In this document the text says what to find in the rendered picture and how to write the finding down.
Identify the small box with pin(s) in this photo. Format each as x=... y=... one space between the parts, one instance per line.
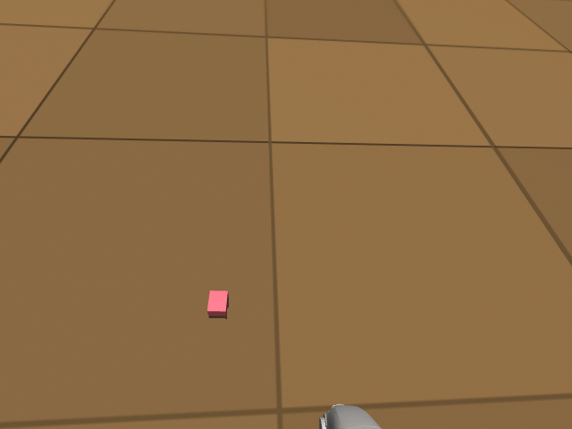
x=218 y=302

